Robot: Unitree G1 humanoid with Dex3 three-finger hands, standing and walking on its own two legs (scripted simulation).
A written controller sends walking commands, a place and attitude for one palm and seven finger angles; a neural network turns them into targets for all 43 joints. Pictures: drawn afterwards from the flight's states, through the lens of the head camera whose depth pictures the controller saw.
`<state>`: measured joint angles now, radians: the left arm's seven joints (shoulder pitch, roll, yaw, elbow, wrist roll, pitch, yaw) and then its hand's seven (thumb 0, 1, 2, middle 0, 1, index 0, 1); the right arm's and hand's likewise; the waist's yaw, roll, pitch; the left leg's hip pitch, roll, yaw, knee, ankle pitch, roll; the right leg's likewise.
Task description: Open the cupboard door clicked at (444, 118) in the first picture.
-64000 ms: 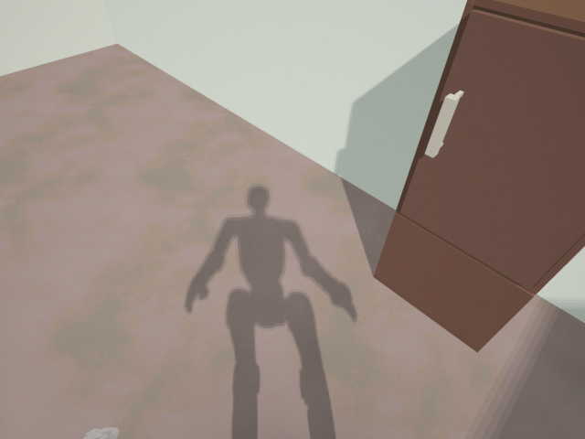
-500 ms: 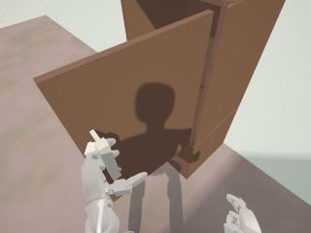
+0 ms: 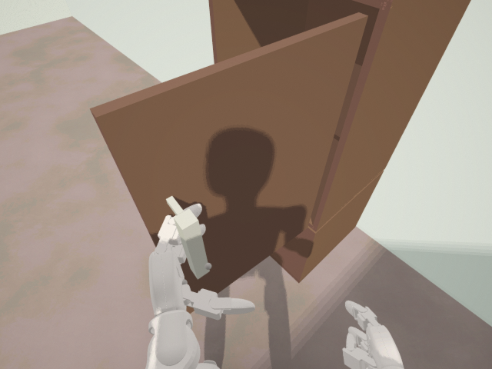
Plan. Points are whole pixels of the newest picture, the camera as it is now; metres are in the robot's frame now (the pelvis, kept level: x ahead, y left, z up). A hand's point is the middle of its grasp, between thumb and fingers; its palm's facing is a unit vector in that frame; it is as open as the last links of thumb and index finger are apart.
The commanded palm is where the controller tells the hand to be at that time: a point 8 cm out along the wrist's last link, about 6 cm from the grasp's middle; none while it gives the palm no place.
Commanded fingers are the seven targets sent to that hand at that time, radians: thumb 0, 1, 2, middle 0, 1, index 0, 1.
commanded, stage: slide the hand sideways off the handle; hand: left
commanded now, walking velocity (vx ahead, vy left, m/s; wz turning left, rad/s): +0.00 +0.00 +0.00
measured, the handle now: (187, 238) +0.30 +0.12 +0.07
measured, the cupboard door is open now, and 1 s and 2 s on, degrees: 85 87 87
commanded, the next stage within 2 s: draw the hand back to the body in 1.14 s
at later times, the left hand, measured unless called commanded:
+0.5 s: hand (202, 290) +0.22 +0.08 +0.07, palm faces -0.08 -1.00 +0.02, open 15.9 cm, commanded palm +0.18 +0.15 +0.07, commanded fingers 0.00 -0.50 0.30 -0.15 -0.30 -0.15 -0.30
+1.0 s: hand (159, 326) +0.17 +0.13 +0.06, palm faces -0.02 -1.00 -0.04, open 16.0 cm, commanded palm +0.14 +0.20 +0.07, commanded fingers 0.00 -0.50 0.30 -0.15 -0.30 -0.15 -0.30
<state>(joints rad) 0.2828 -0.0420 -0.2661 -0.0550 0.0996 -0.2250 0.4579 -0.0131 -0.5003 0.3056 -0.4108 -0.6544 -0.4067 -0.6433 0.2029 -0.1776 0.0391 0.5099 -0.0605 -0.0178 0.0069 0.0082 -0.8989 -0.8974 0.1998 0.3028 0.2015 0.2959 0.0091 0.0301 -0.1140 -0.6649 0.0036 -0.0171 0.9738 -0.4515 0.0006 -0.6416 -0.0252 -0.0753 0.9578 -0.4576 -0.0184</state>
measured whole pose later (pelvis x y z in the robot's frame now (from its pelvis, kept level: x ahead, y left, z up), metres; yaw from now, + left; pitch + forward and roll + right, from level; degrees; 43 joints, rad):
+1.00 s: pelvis +0.01 -0.01 -0.02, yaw -1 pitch +11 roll -1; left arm 0.70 0.18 0.00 -0.37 -0.19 -0.33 -0.16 -0.01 -0.50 0.30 -0.19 -0.32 -0.21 -0.33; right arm 0.25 -0.21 0.00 0.38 0.02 -0.06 -0.04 0.01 -0.90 -0.90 0.20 0.30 0.20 0.30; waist 0.03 0.04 -0.14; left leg -0.79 0.02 -0.03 1.12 -0.53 -0.02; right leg -0.76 -0.01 -0.08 1.10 -0.53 -0.03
